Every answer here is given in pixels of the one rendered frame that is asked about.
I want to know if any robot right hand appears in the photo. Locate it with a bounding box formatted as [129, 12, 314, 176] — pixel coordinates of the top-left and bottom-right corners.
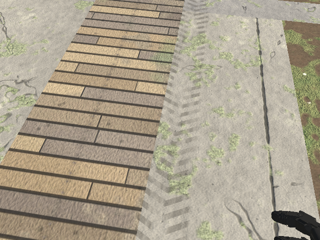
[271, 210, 320, 240]

